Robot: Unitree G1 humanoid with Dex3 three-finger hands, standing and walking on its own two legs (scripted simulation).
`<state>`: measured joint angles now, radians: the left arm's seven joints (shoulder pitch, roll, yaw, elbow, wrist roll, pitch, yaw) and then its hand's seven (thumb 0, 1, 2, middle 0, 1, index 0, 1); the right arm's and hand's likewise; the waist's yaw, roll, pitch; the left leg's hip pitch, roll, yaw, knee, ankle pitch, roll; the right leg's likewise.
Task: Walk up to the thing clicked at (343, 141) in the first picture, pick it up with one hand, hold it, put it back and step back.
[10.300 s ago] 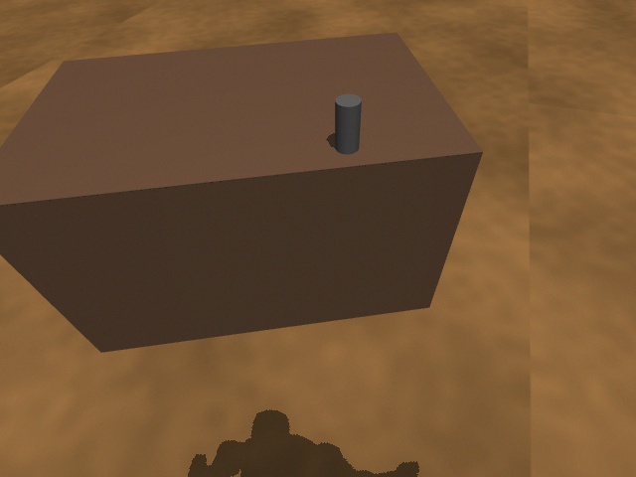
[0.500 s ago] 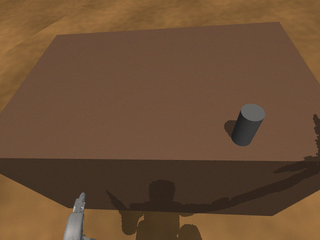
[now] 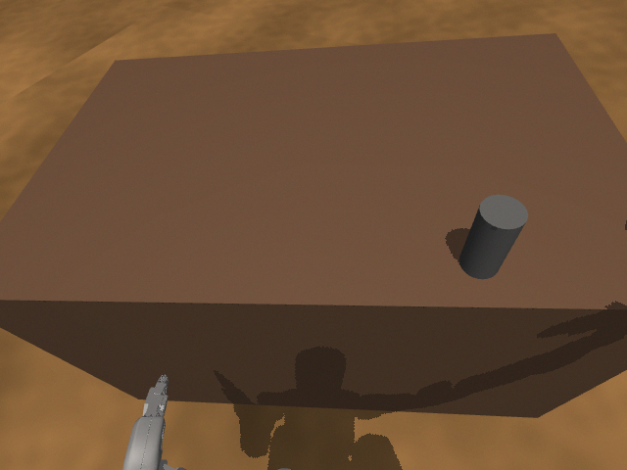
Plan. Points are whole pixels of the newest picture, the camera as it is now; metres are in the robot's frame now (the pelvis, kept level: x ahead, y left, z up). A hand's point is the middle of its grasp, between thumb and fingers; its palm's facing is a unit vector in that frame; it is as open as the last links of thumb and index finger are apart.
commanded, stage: go down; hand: right
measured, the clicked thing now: (489, 239) +0.44 -0.19 +0.01
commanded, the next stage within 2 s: approach in 0.46 s
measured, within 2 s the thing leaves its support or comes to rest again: neither
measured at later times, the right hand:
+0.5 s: hand out of the picture +0.35 -0.38 +0.12, palm faces +0.18 +0.98 +0.00, open 17.7 cm
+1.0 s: hand (589, 257) +0.39 -0.29 +0.03, palm faces +0.08 +1.00 +0.06, open 17.8 cm
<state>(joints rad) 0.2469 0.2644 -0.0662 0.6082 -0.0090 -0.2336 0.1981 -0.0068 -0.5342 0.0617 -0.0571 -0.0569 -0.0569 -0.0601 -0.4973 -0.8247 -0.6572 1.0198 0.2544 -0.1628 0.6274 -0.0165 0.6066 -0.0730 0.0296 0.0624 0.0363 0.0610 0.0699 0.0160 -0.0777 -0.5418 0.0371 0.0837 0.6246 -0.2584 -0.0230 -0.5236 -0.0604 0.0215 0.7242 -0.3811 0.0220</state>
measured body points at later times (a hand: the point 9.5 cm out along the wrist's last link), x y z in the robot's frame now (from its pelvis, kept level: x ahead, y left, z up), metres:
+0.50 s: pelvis +0.00 +0.00 +0.00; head +0.05 -0.03 +0.44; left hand +0.15 +0.26 -0.07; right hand +0.34 -0.44 +0.12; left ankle +0.02 +0.14 -0.72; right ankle -0.02 -0.13 -0.72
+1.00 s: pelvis +0.00 +0.00 -0.02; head +0.07 -0.03 +0.42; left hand +0.15 +0.27 -0.07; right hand +0.38 -0.34 +0.03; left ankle +0.02 +0.14 -0.72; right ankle -0.02 -0.13 -0.72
